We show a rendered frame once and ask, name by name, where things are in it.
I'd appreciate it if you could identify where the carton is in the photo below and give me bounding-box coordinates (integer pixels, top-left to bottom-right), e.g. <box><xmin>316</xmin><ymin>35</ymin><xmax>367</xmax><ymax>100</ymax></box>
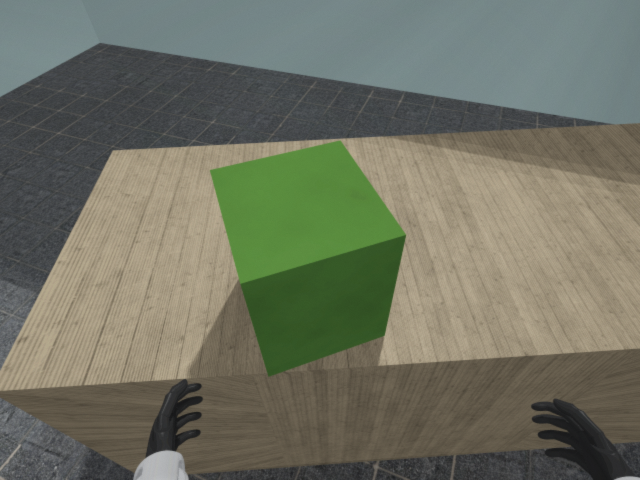
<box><xmin>210</xmin><ymin>140</ymin><xmax>406</xmax><ymax>377</ymax></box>

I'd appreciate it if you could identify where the pedestal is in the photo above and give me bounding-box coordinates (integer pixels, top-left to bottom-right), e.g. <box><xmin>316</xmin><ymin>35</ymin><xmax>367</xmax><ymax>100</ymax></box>
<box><xmin>0</xmin><ymin>123</ymin><xmax>640</xmax><ymax>475</ymax></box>

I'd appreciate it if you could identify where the robot left hand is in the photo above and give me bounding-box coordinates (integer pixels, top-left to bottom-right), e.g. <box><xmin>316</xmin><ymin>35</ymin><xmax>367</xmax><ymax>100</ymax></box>
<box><xmin>146</xmin><ymin>379</ymin><xmax>203</xmax><ymax>458</ymax></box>

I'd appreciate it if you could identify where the left robot forearm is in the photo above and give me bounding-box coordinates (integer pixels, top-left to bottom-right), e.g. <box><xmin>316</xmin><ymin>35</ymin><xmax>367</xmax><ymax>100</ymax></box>
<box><xmin>133</xmin><ymin>451</ymin><xmax>189</xmax><ymax>480</ymax></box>

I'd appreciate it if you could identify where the robot right hand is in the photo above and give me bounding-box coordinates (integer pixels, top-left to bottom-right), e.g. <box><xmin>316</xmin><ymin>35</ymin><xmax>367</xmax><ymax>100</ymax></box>
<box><xmin>531</xmin><ymin>399</ymin><xmax>636</xmax><ymax>480</ymax></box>

